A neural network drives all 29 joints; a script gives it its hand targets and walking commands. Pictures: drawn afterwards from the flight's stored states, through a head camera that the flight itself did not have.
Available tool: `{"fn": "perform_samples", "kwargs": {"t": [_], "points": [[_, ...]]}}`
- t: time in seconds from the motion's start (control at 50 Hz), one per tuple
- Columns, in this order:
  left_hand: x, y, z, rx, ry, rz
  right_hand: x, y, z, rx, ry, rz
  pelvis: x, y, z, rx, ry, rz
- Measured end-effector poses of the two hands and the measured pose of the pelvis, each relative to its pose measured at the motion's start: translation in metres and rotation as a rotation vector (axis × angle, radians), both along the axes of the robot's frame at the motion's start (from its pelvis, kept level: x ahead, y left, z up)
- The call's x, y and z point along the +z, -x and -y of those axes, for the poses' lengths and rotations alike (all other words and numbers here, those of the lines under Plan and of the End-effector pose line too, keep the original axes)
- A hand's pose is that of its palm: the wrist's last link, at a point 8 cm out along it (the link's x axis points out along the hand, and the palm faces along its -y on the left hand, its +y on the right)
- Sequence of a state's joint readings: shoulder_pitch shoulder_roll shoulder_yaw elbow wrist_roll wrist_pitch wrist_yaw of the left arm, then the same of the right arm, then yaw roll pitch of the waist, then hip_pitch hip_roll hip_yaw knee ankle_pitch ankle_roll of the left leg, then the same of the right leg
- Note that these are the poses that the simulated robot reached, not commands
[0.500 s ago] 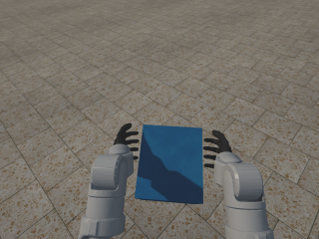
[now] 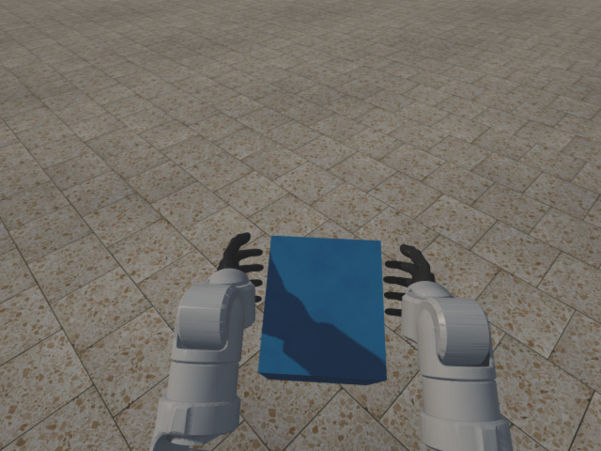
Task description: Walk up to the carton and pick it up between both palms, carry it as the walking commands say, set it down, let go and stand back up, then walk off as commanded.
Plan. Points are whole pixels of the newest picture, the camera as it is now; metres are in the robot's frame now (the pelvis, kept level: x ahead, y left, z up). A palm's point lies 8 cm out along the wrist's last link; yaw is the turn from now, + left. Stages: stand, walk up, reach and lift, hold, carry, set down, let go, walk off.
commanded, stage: carry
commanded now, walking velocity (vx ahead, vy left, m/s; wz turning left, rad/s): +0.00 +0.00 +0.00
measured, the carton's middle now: (321, 314) +0.32 +0.00 +0.01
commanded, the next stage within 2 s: hold in 1.16 s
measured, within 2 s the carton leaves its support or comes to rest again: neither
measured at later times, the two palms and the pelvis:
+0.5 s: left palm (249, 277) +0.31 +0.10 +0.10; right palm (436, 292) +0.30 -0.14 +0.10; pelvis +0.02 -0.02 +0.00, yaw +0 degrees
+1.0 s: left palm (260, 273) +0.32 +0.08 +0.10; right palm (445, 287) +0.31 -0.16 +0.10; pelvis +0.03 -0.03 +0.00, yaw +0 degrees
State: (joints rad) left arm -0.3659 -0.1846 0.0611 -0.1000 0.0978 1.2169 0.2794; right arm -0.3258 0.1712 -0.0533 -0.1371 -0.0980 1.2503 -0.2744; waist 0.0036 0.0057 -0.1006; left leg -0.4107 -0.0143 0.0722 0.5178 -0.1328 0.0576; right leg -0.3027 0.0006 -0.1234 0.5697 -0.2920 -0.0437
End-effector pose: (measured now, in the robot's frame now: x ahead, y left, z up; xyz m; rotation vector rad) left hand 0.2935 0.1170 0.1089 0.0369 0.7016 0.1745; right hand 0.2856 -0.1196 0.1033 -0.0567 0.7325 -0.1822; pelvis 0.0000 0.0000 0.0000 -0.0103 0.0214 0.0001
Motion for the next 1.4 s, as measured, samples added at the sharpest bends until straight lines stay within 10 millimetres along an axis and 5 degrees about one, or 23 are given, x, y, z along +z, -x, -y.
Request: {"fn": "perform_samples", "kwargs": {"t": [1.16, 1.28, 1.4], "points": [[-0.006, -0.026, 0.035, -0.018, 0.006, 0.014, -0.004, -0.024, 0.038, 0.01, -0.017, 0.022, -0.002, -0.028, 0.034, -0.002, -0.027, -0.01], [-0.071, -0.024, 0.032, -0.097, -0.044, -0.081, -0.068, -0.032, 0.038, 0.053, 0.008, -0.059, 0.009, -0.023, 0.032, -0.054, -0.028, 0.072], [-0.076, -0.012, 0.035, -0.17, 0.002, -0.001, -0.071, -0.008, 0.045, 0.048, 0.048, 0.012, 0.011, -0.023, 0.025, -0.172, -0.027, 0.069]]}}
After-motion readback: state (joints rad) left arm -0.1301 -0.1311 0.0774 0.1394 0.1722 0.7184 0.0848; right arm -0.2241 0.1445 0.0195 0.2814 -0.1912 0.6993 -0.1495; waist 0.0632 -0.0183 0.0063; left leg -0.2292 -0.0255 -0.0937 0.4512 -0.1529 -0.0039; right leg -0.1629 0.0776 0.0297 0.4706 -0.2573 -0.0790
